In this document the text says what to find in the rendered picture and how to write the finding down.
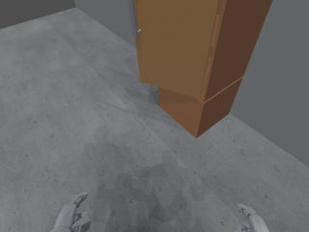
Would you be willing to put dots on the robot right hand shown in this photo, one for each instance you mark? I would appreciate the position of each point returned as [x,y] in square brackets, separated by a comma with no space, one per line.
[256,223]

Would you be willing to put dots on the cupboard door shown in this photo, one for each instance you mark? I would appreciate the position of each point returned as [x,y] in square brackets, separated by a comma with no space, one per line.
[174,45]

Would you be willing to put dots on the handle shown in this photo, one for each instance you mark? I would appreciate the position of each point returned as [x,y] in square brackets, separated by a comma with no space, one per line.
[133,19]

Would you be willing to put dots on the robot left hand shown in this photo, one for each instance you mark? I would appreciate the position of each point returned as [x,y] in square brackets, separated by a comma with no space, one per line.
[75,221]

